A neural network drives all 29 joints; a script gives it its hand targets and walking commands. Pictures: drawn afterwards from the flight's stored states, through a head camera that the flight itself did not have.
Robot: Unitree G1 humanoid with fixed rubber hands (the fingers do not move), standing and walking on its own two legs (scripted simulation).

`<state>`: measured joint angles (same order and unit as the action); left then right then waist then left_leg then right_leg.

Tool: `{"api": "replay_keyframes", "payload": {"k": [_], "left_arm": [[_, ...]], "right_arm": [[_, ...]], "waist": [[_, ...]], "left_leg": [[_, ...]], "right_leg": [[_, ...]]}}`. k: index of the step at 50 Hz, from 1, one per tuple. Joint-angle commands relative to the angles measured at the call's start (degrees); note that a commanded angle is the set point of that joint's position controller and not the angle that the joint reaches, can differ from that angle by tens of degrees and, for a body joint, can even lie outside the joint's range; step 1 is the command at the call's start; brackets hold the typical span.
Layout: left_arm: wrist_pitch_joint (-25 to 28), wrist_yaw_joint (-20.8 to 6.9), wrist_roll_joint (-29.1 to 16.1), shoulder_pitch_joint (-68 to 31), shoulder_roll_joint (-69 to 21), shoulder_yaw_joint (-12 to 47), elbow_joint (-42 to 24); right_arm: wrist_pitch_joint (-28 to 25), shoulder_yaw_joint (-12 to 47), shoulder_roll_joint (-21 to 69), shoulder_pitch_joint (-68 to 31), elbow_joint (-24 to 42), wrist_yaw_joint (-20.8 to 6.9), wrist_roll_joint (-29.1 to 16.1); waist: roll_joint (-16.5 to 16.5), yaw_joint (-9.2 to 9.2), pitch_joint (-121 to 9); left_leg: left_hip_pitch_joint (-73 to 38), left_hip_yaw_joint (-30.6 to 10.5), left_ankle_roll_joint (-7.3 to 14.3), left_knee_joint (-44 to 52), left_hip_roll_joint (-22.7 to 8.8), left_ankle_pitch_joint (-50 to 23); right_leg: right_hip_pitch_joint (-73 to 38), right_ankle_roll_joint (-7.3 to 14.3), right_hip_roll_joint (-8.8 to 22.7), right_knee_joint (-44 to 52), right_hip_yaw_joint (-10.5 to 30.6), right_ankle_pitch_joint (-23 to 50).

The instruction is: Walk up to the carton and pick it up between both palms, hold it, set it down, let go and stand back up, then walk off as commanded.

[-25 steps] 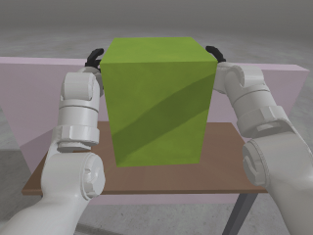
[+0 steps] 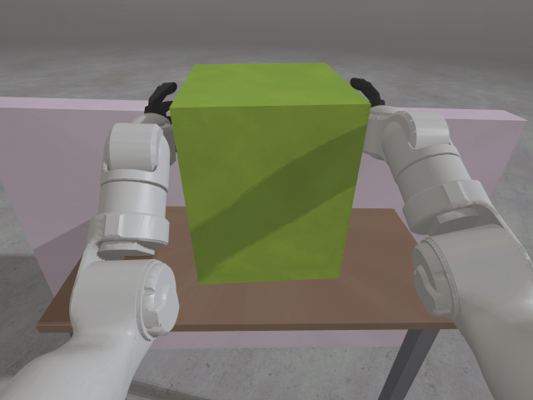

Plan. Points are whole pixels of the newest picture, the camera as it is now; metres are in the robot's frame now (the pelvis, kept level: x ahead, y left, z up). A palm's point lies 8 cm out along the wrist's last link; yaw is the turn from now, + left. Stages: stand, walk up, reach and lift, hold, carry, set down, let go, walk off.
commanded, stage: set down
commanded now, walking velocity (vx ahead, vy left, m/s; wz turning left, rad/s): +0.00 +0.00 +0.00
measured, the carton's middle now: (265, 168) +0.38 +0.01 +0.27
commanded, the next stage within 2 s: none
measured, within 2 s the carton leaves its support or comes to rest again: neither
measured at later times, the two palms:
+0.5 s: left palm (165, 124) +0.42 +0.15 +0.32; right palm (358, 128) +0.42 -0.14 +0.32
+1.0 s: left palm (171, 153) +0.42 +0.15 +0.27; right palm (356, 153) +0.42 -0.14 +0.27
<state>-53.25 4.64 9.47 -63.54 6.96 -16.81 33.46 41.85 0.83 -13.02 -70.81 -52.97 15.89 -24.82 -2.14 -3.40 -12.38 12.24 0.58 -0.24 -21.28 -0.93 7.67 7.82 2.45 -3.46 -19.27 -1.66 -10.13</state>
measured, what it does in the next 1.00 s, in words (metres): stands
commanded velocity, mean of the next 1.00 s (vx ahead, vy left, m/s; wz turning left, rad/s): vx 0.00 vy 0.00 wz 0.00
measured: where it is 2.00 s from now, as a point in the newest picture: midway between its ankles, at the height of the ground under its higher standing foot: outside the picture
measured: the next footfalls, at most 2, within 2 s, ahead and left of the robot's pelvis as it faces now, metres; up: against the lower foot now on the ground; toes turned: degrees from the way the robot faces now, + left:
none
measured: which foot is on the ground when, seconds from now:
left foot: down 0.00-1.00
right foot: down 0.00-1.00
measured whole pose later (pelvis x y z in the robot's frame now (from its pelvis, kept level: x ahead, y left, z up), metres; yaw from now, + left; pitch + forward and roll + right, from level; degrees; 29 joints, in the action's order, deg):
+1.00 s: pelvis +0.01 -0.01 +0.00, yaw +0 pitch +0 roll +0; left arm -36.4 2.7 12.9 -60.0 5.9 -21.3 39.3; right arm 25.2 -4.7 -7.6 -66.9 -58.5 13.4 -16.4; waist -2.1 -3.4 -8.3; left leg 11.4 0.3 -0.7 -19.0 -0.9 7.2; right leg 7.7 2.4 -3.5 -18.5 -1.7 -10.6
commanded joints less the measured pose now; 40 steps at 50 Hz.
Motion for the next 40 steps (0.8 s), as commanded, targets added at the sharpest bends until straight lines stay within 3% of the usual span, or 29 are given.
{"api": "replay_keyframes", "payload": {"k": [1, 3, 6, 7, 10, 13, 16, 19, 20, 21, 25, 29, 31, 33, 35, 36, 37, 40], "left_arm": [[5.6, -8.9, -11.6, -50.4, -31.1, 13.5, -10.9], [6.6, -9.0, -11.5, -51.9, -31.5, 13.5, -9.4], [8.6, -9.4, -11.6, -54.8, -31.3, 13.0, -8.7], [9.5, -9.1, -11.8, -55.3, -30.9, 12.7, -9.0], [12.0, -10.0, -8.1, -55.3, -27.8, 7.2, -3.9], [13.3, -11.6, -3.1, -48.1, -24.2, 0.5, 4.7], [14.7, -12.5, -2.2, -45.8, -24.5, 0.2, 5.6], [15.2, -13.4, -1.2, -42.3, -23.1, -0.3, 5.6], [15.0, -13.6, -1.4, -40.6, -23.4, 0.4, 5.6], [15.1, -13.5, -1.4, -39.6, -23.4, 0.7, 4.1], [16.6, -12.3, -4.9, -40.9, -27.0, 6.6, -5.1], [18.6, -10.2, -9.9, -43.1, -31.1, 15.1, -13.7], [19.3, -9.4, -11.0, -43.7, -33.1, 18.4, -17.9], [19.0, -9.1, -10.6, -43.3, -33.2, 18.1, -16.8], [18.4, -9.5, -9.2, -41.9, -32.5, 16.7, -14.3], [18.1, -9.8, -7.2, -39.9, -31.8, 13.9, -11.1], [18.1, -9.9, -6.9, -40.4, -31.7, 13.4, -10.5], [18.6, -10.0, -5.3, -39.9, -30.1, 10.2, -6.2]], "right_arm": [[-2.2, 5.4, 38.7, -52.5, 20.7, -7.6, -12.2], [-3.5, 4.7, 39.3, -54.4, 19.0, -8.1, -10.5], [-5.6, 2.6, 38.3, -55.4, 16.9, -8.5, -7.9], [-6.6, 2.5, 38.3, -56.5, 17.2, -8.9, -7.4], [-9.3, 0.4, 37.7, -54.9, 8.3, -9.7, -2.5], [-11.8, -3.5, 35.9, -50.5, 2.6, -10.6, 2.9], [-14.1, -5.1, 33.7, -46.9, -0.2, -11.1, 4.5], [-15.9, -4.4, 32.9, -44.1, -0.1, -10.8, 5.0], [-16.4, -3.7, 32.4, -44.8, 2.3, -10.5, 5.3], [-16.9, -2.0, 32.8, -44.2, 3.1, -10.3, 4.5], [-19.4, 5.4, 35.2, -46.4, 13.3, -9.1, 0.7], [-21.7, 9.8, 38.7, -48.5, 26.7, -7.9, -2.6], [-22.3, 12.1, 40.5, -47.4, 29.8, -7.5, -3.9], [-22.2, 11.3, 40.7, -47.5, 30.4, -7.3, -3.2], [-21.4, 9.2, 39.4, -44.7, 26.0, -7.2, -1.9], [-21.2, 8.9, 39.9, -45.2, 24.1, -7.4, -1.0], [-21.2, 7.6, 39.4, -44.1, 23.0, -7.6, -0.4], [-21.1, 5.1, 39.6, -44.6, 17.5, -8.0, 1.2]], "waist": [[4.5, 0.4, -19.8], [4.4, 0.87, -19.8], [5.3, 0.17, -20.9], [5.3, 1.27, -22.8], [5.1, 2.44, -17.6], [2.9, 3.9, -10.6], [4.2, 3.06, -10.4], [3.8, 2.95, -11.0], [3.2, 2.43, -12.1], [2.8, 3.33, -13.7], [2.5, 3.23, -25.0], [4.8, 2.04, -36.2], [6.0, 1.63, -37.4], [5.4, 1.28, -35.6], [5.0, 0.33, -30.5], [3.5, 2.29, -27.2], [3.2, 1.59, -27.1], [3.2, 2.38, -22.8]], "left_leg": [[-10.0, -1.5, -1.5, 0.9, 1.4, -7.0], [-10.1, -1.5, -1.0, 1.2, 0.9, -5.1], [-10.3, -1.7, -1.1, 1.1, 0.6, -3.7], [-10.8, -1.7, -1.1, 1.1, 0.3, -3.6], [-10.0, -1.9, -0.3, 2.3, 0.2, -0.2], [-9.8, -1.0, 1.3, 4.3, 0.4, 4.4], [-12.0, -1.0, 0.3, 5.0, 0.2, 0.4], [-14.3, -0.7, 0.8, 4.6, 0.9, -4.7], [-14.9, -0.8, 0.6, 4.3, 0.9, -6.4], [-15.7, -0.8, 0.7, 3.7, 1.1, -9.5], [-19.8, -1.7, -0.1, 0.6, 1.8, -20.5], [-23.5, -3.0, -2.0, -2.7, 2.2, -28.5], [-24.6, -3.4, -2.6, -4.1, 2.4, -31.8], [-23.6, -3.6, -2.6, -3.7, 2.2, -29.3], [-21.9, -3.6, -2.0, -2.7, 2.1, -24.2], [-19.8, -3.0, -1.2, -1.8, 2.2, -21.3], [-19.6, -3.0, -1.3, -1.5, 2.3, -19.9], [-18.0, -2.6, -0.4, -0.5, 2.4, -15.8]], "right_leg": [[-1.9, -5.9, -0.5, 4.2, 4.1, 8.8], [0.1, -5.6, -0.3, 4.2, 3.4, 6.1], [0.6, -5.1, 0.2, 4.0, 3.7, 4.3], [1.1, -4.9, 0.3, 4.2, 3.6, 3.1], [3.0, -4.6, 0.9, 5.3, 3.4, -1.9], [3.9, -4.5, 1.2, 6.7, 2.4, -8.6], [1.5, -4.6, 1.1, 6.8, 1.9, -3.7], [-1.6, -5.7, 1.3, 6.7, 1.6, 3.5], [-2.4, -5.9, 1.1, 6.4, 1.2, 5.6], [-4.6, -6.1, 1.0, 5.8, 1.0, 9.6], [-10.6, -7.0, 1.0, 2.9, 0.6, 26.0], [-14.2, -7.4, 1.3, 0.3, 1.4, 39.2], [-14.1, -7.5, 1.4, -0.5, 1.4, 42.9], [-13.4, -7.6, 1.7, -0.1, 1.9, 40.5], [-12.0, -7.4, 2.1, 0.9, 2.4, 36.1], [-12.0, -7.8, 2.5, 1.2, 2.7, 34.0], [-11.7, -7.5, 2.4, 1.4, 2.6, 31.8], [-9.6, -7.5, 2.3, 2.2, 2.3, 26.8]]}}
